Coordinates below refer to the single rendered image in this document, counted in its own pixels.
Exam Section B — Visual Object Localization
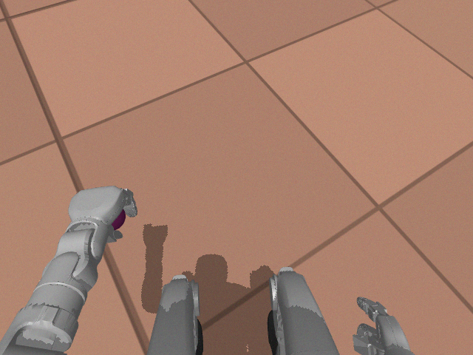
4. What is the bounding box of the ball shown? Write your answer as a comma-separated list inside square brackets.
[112, 210, 126, 230]

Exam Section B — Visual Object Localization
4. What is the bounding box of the left robot arm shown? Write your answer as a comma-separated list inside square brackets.
[0, 217, 109, 355]

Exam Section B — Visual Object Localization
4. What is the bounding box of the left robot hand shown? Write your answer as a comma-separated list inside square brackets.
[68, 186, 137, 243]

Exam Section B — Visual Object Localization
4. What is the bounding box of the right robot hand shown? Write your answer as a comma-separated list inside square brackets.
[353, 297, 410, 355]

